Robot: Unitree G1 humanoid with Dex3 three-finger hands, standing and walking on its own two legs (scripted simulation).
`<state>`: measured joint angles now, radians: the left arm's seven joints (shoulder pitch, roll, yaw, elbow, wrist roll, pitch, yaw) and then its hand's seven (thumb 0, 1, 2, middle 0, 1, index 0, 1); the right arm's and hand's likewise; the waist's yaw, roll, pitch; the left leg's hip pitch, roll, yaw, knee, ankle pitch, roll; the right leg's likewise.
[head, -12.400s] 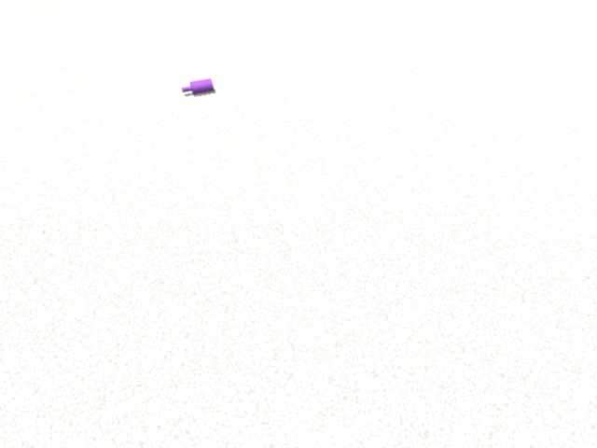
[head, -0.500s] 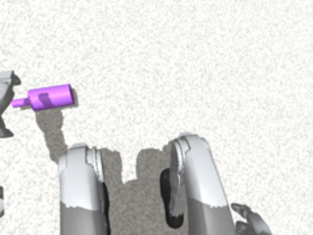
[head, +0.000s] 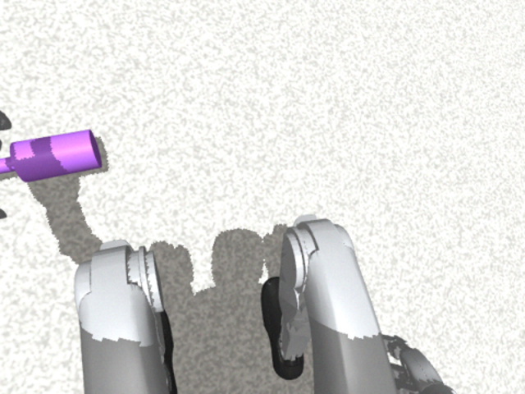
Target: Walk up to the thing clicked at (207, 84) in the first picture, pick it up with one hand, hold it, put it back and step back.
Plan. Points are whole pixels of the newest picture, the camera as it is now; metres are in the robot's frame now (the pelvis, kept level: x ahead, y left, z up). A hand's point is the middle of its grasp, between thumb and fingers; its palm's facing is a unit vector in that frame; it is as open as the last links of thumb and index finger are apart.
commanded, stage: rise first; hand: left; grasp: from above
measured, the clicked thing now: (41, 158) +0.49 +0.33 -0.30
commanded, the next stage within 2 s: approach in 1.88 s
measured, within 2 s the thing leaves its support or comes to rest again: neither
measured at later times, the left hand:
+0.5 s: hand out of the picture +0.43 +0.35 -0.18, palm faces -0.45 -0.10 -0.89, open 14.0 cm
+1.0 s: hand out of the picture +0.45 +0.35 -0.19, palm faces -0.45 -0.11 -0.89, open 14.0 cm
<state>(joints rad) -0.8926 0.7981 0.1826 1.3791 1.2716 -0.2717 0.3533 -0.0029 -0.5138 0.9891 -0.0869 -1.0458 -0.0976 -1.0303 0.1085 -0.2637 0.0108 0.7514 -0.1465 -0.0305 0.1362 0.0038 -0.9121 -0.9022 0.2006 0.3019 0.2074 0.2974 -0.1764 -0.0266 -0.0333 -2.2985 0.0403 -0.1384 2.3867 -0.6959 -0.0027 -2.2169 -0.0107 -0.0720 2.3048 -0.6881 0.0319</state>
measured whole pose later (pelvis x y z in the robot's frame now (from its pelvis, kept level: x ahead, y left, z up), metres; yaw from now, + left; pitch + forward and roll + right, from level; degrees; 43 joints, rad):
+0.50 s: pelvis +0.00 +0.00 -0.01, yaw -1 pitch +34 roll -9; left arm -0.92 0.83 0.18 1.43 1.28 -0.27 0.37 0.00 -0.53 1.01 -0.09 -1.04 -0.09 -1.04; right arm 0.12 -0.27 0.04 0.75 -0.16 -0.04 0.15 0.00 -0.91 -0.90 0.20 0.30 0.21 0.30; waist -0.21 -0.03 -0.02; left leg -2.32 0.04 -0.15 2.42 -0.70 0.00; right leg -2.24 -0.01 -0.08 2.33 -0.69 0.04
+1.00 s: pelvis +0.00 +0.00 -0.02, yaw -1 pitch +33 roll -10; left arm -0.96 0.88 0.18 1.47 1.29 -0.27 0.37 0.00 -0.53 1.02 -0.13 -1.01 -0.11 -1.02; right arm 0.13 -0.27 0.08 0.74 -0.17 -0.04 0.15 0.00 -0.91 -0.90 0.20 0.30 0.21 0.30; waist -0.24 -0.04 0.00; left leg -2.35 0.03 -0.16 2.45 -0.70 0.00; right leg -2.25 -0.01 -0.09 2.35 -0.69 0.04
